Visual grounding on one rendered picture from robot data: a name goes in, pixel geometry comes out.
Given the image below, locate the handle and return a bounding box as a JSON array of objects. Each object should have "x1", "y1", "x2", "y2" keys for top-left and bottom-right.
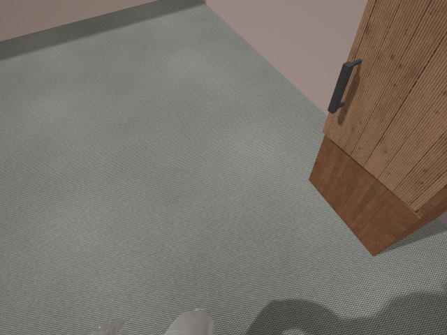
[{"x1": 328, "y1": 59, "x2": 362, "y2": 114}]

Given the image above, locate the robot left hand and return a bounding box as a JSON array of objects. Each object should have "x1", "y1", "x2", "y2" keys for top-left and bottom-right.
[{"x1": 91, "y1": 318, "x2": 124, "y2": 335}]

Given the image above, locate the cupboard door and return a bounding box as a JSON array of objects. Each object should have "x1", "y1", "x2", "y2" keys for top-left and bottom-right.
[{"x1": 322, "y1": 0, "x2": 447, "y2": 211}]

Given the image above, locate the robot left thigh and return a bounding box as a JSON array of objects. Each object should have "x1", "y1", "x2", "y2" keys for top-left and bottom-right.
[{"x1": 164, "y1": 311, "x2": 215, "y2": 335}]

